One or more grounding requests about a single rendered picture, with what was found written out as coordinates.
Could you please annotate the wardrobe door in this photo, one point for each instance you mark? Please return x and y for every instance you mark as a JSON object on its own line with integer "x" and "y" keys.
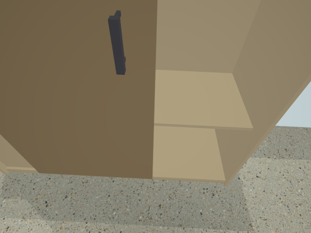
{"x": 10, "y": 157}
{"x": 62, "y": 105}

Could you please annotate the handle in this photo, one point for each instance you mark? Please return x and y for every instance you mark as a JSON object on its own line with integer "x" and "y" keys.
{"x": 114, "y": 23}

